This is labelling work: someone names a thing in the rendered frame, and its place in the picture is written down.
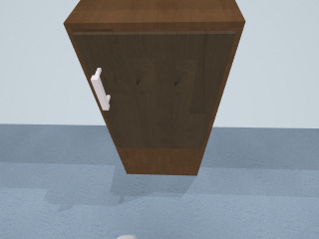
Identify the handle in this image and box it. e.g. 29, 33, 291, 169
91, 68, 111, 111

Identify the cupboard door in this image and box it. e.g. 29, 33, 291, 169
72, 30, 236, 149

